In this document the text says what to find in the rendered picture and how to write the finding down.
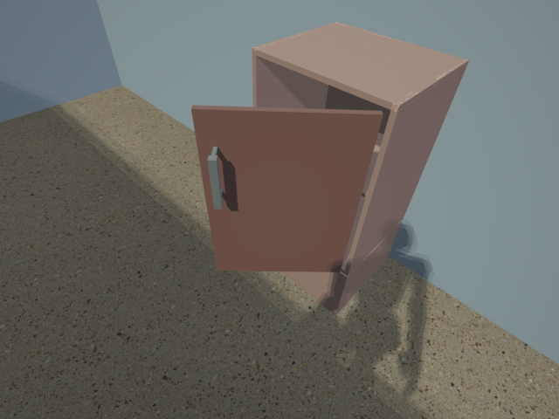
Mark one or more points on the cupboard door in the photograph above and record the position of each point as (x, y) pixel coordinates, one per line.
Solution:
(292, 180)

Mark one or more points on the handle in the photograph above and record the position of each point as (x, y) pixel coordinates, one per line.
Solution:
(215, 180)

